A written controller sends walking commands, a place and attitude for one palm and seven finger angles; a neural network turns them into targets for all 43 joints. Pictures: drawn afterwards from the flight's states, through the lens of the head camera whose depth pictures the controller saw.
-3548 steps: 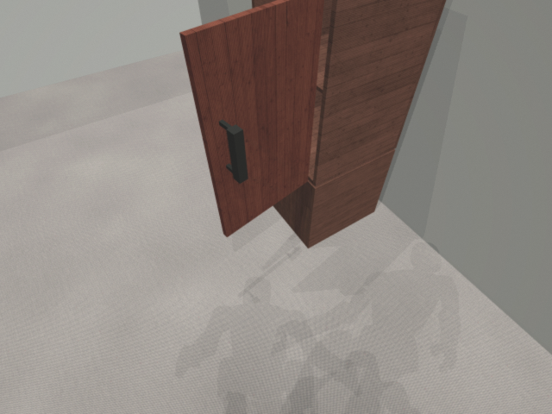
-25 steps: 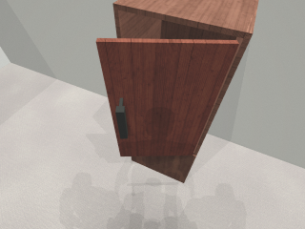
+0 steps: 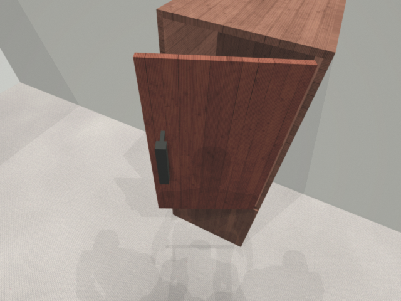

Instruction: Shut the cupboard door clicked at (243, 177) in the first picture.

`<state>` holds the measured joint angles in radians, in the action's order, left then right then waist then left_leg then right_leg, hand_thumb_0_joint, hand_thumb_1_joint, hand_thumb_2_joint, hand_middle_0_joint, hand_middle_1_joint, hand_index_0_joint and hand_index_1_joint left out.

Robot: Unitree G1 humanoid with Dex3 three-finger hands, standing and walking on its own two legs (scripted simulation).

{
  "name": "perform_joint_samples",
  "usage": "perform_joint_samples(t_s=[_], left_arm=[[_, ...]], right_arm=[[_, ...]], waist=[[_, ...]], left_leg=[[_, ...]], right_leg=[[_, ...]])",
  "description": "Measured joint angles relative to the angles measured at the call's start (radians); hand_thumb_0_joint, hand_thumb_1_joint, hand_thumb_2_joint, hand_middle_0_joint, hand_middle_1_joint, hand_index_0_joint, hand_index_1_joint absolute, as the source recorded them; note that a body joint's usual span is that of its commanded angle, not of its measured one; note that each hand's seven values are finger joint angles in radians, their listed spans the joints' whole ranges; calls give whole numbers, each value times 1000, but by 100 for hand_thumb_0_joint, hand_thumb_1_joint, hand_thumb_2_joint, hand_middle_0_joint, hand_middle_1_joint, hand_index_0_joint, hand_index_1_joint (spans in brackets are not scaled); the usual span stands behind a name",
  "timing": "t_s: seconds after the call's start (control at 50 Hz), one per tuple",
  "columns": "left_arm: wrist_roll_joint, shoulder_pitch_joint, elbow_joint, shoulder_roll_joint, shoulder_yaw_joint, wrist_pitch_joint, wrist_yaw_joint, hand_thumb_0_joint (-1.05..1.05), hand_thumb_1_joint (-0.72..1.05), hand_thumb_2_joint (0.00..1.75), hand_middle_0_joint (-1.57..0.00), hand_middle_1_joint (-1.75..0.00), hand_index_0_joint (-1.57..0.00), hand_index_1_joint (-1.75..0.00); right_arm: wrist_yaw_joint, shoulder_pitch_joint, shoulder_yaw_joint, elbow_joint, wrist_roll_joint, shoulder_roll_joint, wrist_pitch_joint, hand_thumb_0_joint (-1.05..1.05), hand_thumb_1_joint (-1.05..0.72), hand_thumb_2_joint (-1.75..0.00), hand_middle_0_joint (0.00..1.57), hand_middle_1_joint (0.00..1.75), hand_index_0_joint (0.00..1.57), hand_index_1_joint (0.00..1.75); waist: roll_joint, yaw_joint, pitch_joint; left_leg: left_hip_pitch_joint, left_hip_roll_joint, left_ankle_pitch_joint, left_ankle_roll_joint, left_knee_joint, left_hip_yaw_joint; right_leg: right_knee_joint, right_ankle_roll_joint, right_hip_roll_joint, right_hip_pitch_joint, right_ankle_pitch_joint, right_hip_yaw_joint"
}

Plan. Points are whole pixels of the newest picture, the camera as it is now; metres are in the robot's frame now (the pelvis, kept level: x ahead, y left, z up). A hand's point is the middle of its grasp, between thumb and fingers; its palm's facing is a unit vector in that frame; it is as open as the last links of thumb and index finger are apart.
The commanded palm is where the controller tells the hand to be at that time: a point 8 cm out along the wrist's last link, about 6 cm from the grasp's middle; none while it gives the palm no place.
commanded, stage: shuffle to correct the standing spot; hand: left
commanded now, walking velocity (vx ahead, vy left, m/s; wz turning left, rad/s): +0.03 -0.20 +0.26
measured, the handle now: (163, 157) +0.45 +0.12 -0.02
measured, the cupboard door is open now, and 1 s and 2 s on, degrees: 26 26 26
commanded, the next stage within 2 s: come to a stop and stand still in 0.66 s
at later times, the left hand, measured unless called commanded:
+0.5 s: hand out of the picture -0.03 +0.09 -0.20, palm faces +0.13 -0.99 -0.11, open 7.4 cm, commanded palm none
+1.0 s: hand out of the picture +0.08 +0.05 -0.18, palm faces +0.04 -0.97 -0.23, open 7.4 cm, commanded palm none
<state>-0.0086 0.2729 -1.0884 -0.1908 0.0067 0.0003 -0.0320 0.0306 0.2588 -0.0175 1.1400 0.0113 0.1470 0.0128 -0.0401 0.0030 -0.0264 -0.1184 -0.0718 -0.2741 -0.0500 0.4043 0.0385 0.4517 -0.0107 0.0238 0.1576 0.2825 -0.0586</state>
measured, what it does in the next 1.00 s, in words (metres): steps to the right: left foot, then right foot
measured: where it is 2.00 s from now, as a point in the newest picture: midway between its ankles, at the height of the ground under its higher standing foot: outside the picture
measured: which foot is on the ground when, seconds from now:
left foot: down 0.00-0.26, up 0.28-0.50, down 0.52-0.92, up 0.94-1.00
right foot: down 0.00-0.54, up 0.56-0.90, down 0.92-1.00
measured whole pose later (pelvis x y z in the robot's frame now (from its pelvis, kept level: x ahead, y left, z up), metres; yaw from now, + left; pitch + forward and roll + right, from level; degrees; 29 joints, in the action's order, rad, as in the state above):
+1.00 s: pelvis +0.03 -0.14 -0.01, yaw +3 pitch +1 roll +0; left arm -0.03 0.22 -0.98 -0.19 -0.03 0.00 -0.01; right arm 0.02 0.26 0.06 1.02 0.02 0.22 -0.04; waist 0.02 0.02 -0.06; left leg -0.34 0.08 -0.46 0.03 0.69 -0.01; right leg 0.56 0.07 -0.07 0.27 0.30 0.01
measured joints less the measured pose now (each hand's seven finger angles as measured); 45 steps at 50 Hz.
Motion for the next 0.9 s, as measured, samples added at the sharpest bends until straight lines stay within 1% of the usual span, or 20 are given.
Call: perform_joint_samples(t_s=[0.14,0.24,0.26,0.28,0.32,0.36,0.38,0.42,0.46,0.48,0.52,0.54,0.58,0.62,0.66,0.7,0.76,0.8,0.86,0.9], left_arm=[[-3,44,-4,18,-13,8,1,1,91,89,-20,-30,-19,-30],[-6,76,8,38,-26,14,5,1,91,89,-20,-30,-19,-30],[-7,82,11,41,-28,14,5,1,91,89,-20,-30,-19,-30],[-8,87,15,43,-31,14,5,1,91,89,-20,-30,-19,-30],[-11,91,25,45,-36,17,2,1,91,89,-20,-30,-20,-30],[-15,93,37,46,-40,20,-2,1,91,89,-20,-30,-20,-30],[-17,94,43,46,-42,23,-3,1,91,89,-20,-30,-20,-30],[-22,98,53,47,-45,28,-4,1,91,89,-20,-30,-20,-30],[-25,103,61,46,-46,33,-2,1,91,89,-20,-30,-20,-30],[-25,106,63,46,-46,36,0,1,91,89,-20,-30,-20,-30],[-19,115,67,45,-46,40,7,1,91,89,-20,-30,-20,-30],[-13,113,65,42,-49,43,11,1,91,89,-20,-30,-20,-30],[-11,97,67,33,-52,54,13,1,91,89,-20,-30,-20,-30],[-20,72,78,22,-62,65,15,1,91,89,-20,-30,-20,-30],[-23,37,98,7,-73,71,22,1,91,89,-20,-30,-20,-30],[-22,4,124,-6,-82,71,30,1,91,89,-20,-30,-20,-30],[-19,-32,154,-22,-89,73,35,1,91,89,-20,-30,-19,-30],[-17,-47,161,-32,-92,74,37,1,91,89,-20,-30,-19,-30],[-14,-60,159,-39,-86,62,36,1,91,90,-20,-30,-19,-30],[-10,-61,155,-41,-77,39,34,1,91,90,-20,-30,-19,-30]], right_arm=[[16,32,12,6,3,-28,-8,1,-91,-90,20,30,21,30],[29,31,28,1,3,-20,-16,1,-91,-90,20,30,21,30],[32,29,31,-1,2,-17,-17,1,-91,-90,20,30,21,30],[34,25,34,-5,1,-14,-20,1,-91,-90,20,30,21,30],[38,18,40,-10,-3,-12,-26,1,-91,-90,20,30,21,30],[40,4,46,-13,-5,-10,-34,1,-91,-90,20,30,21,30],[41,-6,48,-17,-5,-10,-36,1,-91,-90,20,30,20,30],[41,-26,51,-28,-6,-9,-37,1,-91,-90,20,30,20,30],[41,-47,53,-46,-6,-10,-34,1,-91,-90,20,30,20,30],[41,-57,53,-56,-5,-11,-29,1,-91,-90,20,30,20,30],[42,-70,51,-79,-4,-11,-14,1,-91,-90,20,30,20,30],[44,-78,51,-87,1,-16,-5,1,-91,-90,20,30,20,30],[43,-87,43,-111,5,-25,1,1,-91,-90,20,30,20,30],[42,-79,34,-125,10,-30,2,0,-91,-90,20,30,20,30],[41,-68,30,-127,13,-33,2,0,-91,-90,20,30,20,30],[42,-59,35,-123,15,-24,-3,0,-93,-90,20,30,21,30],[26,-49,42,-119,21,-6,-14,0,-93,-90,20,30,21,30],[16,-42,49,-123,25,3,-21,1,-93,-90,20,30,21,30],[3,-31,60,-135,29,20,-29,1,-92,-90,20,30,21,30],[-3,-16,65,-140,25,31,-31,1,-91,-90,20,30,21,30]], waist=[[-6,-2,-7],[18,-7,-18],[22,-7,-21],[24,-5,-25],[22,-4,-35],[12,-15,-45],[5,-21,-50],[-11,-34,-53],[-24,-41,-50],[-29,-41,-48],[-31,-35,-40],[-43,-29,-41],[-59,-21,-46],[-54,-13,-42],[-40,-13,-41],[-25,-15,-42],[-1,-17,-40],[11,-11,-39],[32,6,-42],[36,14,-43]], left_leg=[[-20,7,-30,20,36,30],[-55,42,-73,47,100,45],[-68,51,-84,48,126,42],[-87,64,-94,42,166,26],[-142,83,-180,35,299,-10],[-197,92,-251,33,433,-41],[-218,95,-273,33,474,-56],[-244,98,-285,33,496,-84],[-246,99,-252,34,446,-107],[-235,98,-213,33,391,-116],[-181,100,-61,22,222,-129],[-173,97,-27,11,204,-138],[-167,96,-48,-5,222,-154],[-153,107,-54,-4,203,-152],[-141,121,-30,8,164,-139],[-138,136,-1,18,127,-123],[-141,162,27,35,91,-103],[-146,180,37,50,78,-95],[-160,203,38,73,86,-86],[-179,206,18,94,127,-82]], right_leg=[[44,-23,8,16,42,32],[58,-51,46,28,57,50],[60,-58,55,30,59,53],[60,-65,62,29,61,61],[51,-81,74,20,61,81],[31,-96,83,6,54,94],[22,-101,87,-1,50,97],[6,-106,92,-11,43,98],[0,-107,98,-14,41,97],[4,-107,102,-14,43,96],[48,-102,114,1,66,95],[121,-85,109,33,87,89],[372,-39,94,132,188,75],[574,-12,77,222,207,59],[687,6,44,291,159,40],[719,22,4,332,108,15],[646,44,-50,337,74,-1],[553,55,-77,314,81,9],[350,63,-92,240,111,49],[165,62,-90,160,52,71]])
